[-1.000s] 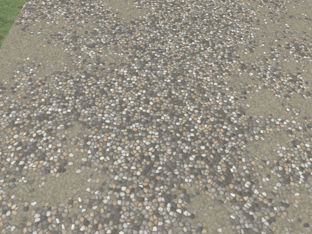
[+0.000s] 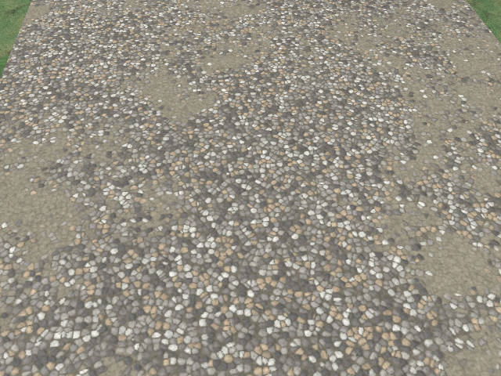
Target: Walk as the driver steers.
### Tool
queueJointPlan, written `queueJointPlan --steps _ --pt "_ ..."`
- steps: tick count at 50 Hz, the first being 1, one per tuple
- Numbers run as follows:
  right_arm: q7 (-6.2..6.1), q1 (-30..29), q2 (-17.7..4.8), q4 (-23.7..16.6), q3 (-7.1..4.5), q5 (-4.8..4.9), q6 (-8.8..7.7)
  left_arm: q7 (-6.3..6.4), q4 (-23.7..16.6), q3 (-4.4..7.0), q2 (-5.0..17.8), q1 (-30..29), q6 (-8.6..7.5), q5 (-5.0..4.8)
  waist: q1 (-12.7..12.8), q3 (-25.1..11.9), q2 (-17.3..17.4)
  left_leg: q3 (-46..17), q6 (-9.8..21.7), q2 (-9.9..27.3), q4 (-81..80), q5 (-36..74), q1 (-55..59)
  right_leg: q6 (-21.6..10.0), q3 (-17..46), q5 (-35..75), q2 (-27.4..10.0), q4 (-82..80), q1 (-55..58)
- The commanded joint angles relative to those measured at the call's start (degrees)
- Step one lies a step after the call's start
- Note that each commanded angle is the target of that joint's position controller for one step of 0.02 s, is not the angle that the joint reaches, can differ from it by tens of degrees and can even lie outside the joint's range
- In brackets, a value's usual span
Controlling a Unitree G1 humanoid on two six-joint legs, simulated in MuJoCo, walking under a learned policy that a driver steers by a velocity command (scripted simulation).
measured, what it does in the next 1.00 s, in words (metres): walks ahead: right foot, then left foot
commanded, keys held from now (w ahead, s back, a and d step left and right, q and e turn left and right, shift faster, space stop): w+e+shift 0.30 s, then w+shift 0.08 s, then w+q+shift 0.62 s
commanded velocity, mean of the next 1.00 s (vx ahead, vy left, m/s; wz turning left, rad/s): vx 0.99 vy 0.00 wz -0.10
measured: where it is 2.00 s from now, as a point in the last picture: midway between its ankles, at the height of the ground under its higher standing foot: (302, 149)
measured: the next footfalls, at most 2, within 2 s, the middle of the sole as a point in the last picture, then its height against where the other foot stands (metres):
right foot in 0.26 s outside the picture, level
left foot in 0.72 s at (298, 258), level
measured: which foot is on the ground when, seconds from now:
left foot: down 0.00-0.26, up 0.28-0.70, down 0.72-1.00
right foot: up 0.00-0.24, down 0.26-0.72, up 0.74-1.00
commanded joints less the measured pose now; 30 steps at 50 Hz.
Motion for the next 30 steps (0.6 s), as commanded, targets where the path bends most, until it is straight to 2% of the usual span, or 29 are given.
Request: queueJointPlan --steps 1,3,5,6,7,8,9,10,11,12,13,14,15,16,17,18,19,20,21,22,23,25,26,27,28,30 --pt "0.52 3.1 -2.1 0.0 -0.36 0.88 -1.88 -1.53 -6.9 -1.47 -1.6 -6.6 0.49 0.43 -0.3 5.8 8.3 -9.5 4.0 15.3 -14.5 9.4 6.5 0.3 3.1 5.9 -4.5 1.5 -16.5" --pt "0.47 2.2 -2.3 1.1 -0.36 0.68 -2.44 -1.98 -9.0 -2.0 -1.3 -10.7 0.44 0.24 0.9 7.9 7.7 -2.5 3.4 13.6 -16.2 17.2 4.1 0.3 1.5 10.7 -4.1 -3.5 -15.5" --pt "0.21 3.1 -3.2 2.5 -0.52 0.58 -2.68 -2.7 -10.8 -2.67 -0.9 -15.5 0.36 0.19 0.8 10.1 5.6 3.3 2.2 11.9 -18.0 24.7 3.2 -0.8 -3.2 13.8 -3.2 -13.0 -11.9" --pt "0.0 4.4 -3.8 3.4 -0.61 0.61 -2.63 -3.03 -11.4 -3.08 -1.1 -17.9 0.31 0.26 0.2 11.2 4.5 5.7 1.5 11.1 -18.4 30.1 3.4 -1.7 -6.0 14.4 -2.0 -17.7 -9.4" --pt "-0.18 5.1 -5.0 4.0 -0.78 0.52 -2.55 -3.21 -11.8 -3.49 -1.6 -19.2 0.24 0.13 0.4 11.1 4.2 7.9 0.8 10.8 -17.4 40.1 4.0 -3.1 -8.6 14.5 -0.4 -22.2 -5.2" --pt "-0.46 6.5 -6.4 4.4 -1.0 0.52 -2.4 -3.13 -11.6 -3.56 -1.3 -19.3 0.2 -0.05 0.6 9.6 4.6 9.0 0.3 10.8 -14.3 56.1 6.2 -4.2 -11.4 14.0 2.4 -24.3 -0.9" --pt "-0.89 7.6 -8.4 4.6 -1.41 0.53 -1.95 -2.82 -10.9 -3.4 -0.5 -17.3 0.18 -0.13 2.1 7.0 6.2 9.2 0.0 11.5 -9.6 69.7 9.4 -5.1 -12.8 12.4 4.8 -25.4 2.9" --pt "-1.43 7.0 -10.6 4.4 -1.99 0.4 -1.18 -2.31 -9.6 -2.94 0.9 -12.7 0.15 -0.24 5.2 3.7 8.1 8.9 -0.2 12.8 -2.6 78.7 11.3 -6.0 -12.6 9.7 6.5 -26.2 8.2" --pt "-1.76 5.1 -12.5 3.8 -2.56 0.1 -0.13 -1.63 -7.3 -1.94 3.2 -4.0 0.03 -0.28 10.2 -1.1 9.3 8.1 0.3 14.2 8.8 83.6 10.5 -7.2 -11.3 6.5 8.1 -26.2 17.6" --pt "-1.69 1.9 -13.3 2.4 -2.83 -0.1 0.72 -0.65 -3.4 -0.34 6.2 8.8 -0.21 -0.22 15.8 -6.6 9.5 6.5 1.5 14.9 24.3 80.7 4.9 -9.2 -7.8 4.2 8.7 -28.6 31.9" --pt "-0.83 1.3 -11.6 2.2 -2.7 -0.53 1.11 1.0 -0.1 1.55 8.8 15.6 -0.23 -0.47 16.7 -8.8 4.0 6.2 1.3 9.8 45.1 45.7 -7.1 -10.9 -2.3 1.8 7.4 -33.3 45.9" --pt "0.19 1.0 -2.8 -0.4 -0.44 -1.39 0.47 2.25 -0.6 2.73 13.6 10.8 0.55 -1.27 9.7 -4.8 -9.5 4.5 0.1 0.1 67.6 -10.2 -26.2 -12.9 14.7 7.2 -2.4 -32.0 49.8" --pt "0.24 2.3 -5.2 -7.2 -0.43 0.45 -0.85 2.23 -3.6 3.54 17.7 9.1 1.21 0.28 7.1 -17.2 -10.1 -8.3 -0.9 -2.3 75.6 -11.0 -41.0 -23.5 41.7 -2.8 -11.0 -45.6 62.9" --pt "0.2 -2.3 -7.4 -7.3 -0.21 0.19 -2.13 2.81 -3.9 3.33 14.4 9.4 1.23 0.03 8.3 -13.0 0.3 -12.1 -0.3 1.4 70.5 -5.1 -43.7 -20.7 45.0 -9.7 -12.7 -54.4 57.9" --pt "0.18 -2.0 -7.3 -6.4 0.07 0.48 -2.48 3.35 -2.9 2.49 10.9 7.1 0.63 0.01 4.8 -3.7 5.2 -11.4 -0.1 3.9 63.9 -1.3 -41.8 -18.2 40.7 -8.4 -11.8 -57.2 46.8" --pt "0.0 -2.4 -6.5 -5.5 0.39 -0.36 -1.93 3.64 -2.4 1.8 8.8 4.9 -0.39 0.09 1.7 0.3 8.8 -10.9 -0.5 6.0 59.4 -1.2 -37.1 -16.5 35.6 -3.6 -9.6 -57.5 37.1" --pt "0.09 -0.3 -5.7 -4.6 0.73 -1.34 -0.77 4.02 -2.8 1.08 7.4 2.9 -1.52 0.1 -0.9 2.0 9.5 -11.1 -1.1 7.4 55.9 -1.8 -32.6 -15.6 30.5 1.1 -7.5 -57.4 29.9" --pt "0.51 1.6 -4.5 -3.5 1.07 -1.87 0.62 4.08 -2.2 -0.01 4.8 2.3 -2.63 -0.23 -2.7 3.0 9.7 -10.9 -1.7 8.8 52.2 -2.4 -28.7 -14.8 26.3 3.4 -5.9 -58.7 23.7" --pt "1.01 1.4 -3.4 -3.3 1.31 -1.75 1.59 3.8 -1.4 -0.54 3.7 3.0 -3.71 -0.46 -3.2 3.8 8.8 -10.1 -2.2 9.6 48.2 -3.0 -26.8 -14.2 23.0 5.3 -4.7 -59.9 19.8" --pt "1.48 -1.8 -2.7 -4.2 1.54 -1.33 1.97 3.41 -0.5 -0.55 3.8 3.9 -4.63 -0.62 -2.5 6.0 7.9 -8.6 -2.0 10.1 43.8 -0.2 -27.3 -13.2 18.6 9.9 -3.0 -61.4 17.7" --pt "1.84 -5.8 -1.7 -5.7 1.98 -0.61 2.13 3.0 0.1 -0.28 4.7 5.0 -5.29 -0.62 -1.2 7.1 5.6 -7.2 -1.5 10.3 38.5 5.2 -28.3 -12.0 15.4 12.9 -2.1 -63.5 17.3" --pt "2.47 -12.2 -1.1 -6.9 2.28 0.77 1.86 2.08 1.1 -0.62 3.2 6.9 -6.27 -1.06 1.5 9.2 5.1 -4.6 0.8 9.3 27.1 16.8 -27.3 -7.5 7.6 23.4 1.4 -64.9 18.7" --pt "2.94 -14.0 -0.1 -7.2 2.58 1.4 1.6 1.88 1.5 -0.69 3.4 7.9 -6.77 -1.32 2.6 8.6 4.0 -3.2 2.1 8.1 21.3 22.5 -24.8 -5.6 5.5 26.6 1.4 -66.2 19.5" --pt "3.31 -15.9 0.0 -7.1 2.58 1.9 1.46 1.96 2.5 -0.87 3.3 9.9 -7.21 -1.61 3.9 8.4 4.4 -1.4 3.4 6.4 17.9 26.9 -23.4 -4.3 3.7 31.5 0.8 -68.5 22.3" --pt "3.53 -17.0 0.3 -7.3 2.63 2.27 1.26 2.17 3.2 -0.85 4.1 11.0 -7.55 -1.5 4.3 8.3 3.0 -1.5 4.6 5.4 15.0 29.9 -22.5 -3.4 2.7 34.2 -0.9 -70.2 25.3" --pt "3.68 -16.8 -1.4 -6.4 2.02 2.4 0.97 2.95 4.1 -0.82 5.4 11.1 -7.65 -0.78 3.5 7.2 1.7 -1.2 6.4 1.7 10.9 30.5 -22.0 -1.3 -1.0 46.7 -2.8 -69.2 34.3"
Velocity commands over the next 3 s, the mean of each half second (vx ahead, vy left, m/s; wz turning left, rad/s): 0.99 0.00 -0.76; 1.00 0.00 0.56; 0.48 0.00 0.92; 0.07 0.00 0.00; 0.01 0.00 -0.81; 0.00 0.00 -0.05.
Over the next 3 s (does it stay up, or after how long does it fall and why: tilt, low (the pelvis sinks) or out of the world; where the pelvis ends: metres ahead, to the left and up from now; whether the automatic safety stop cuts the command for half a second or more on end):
stays up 1.30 -0.20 0.00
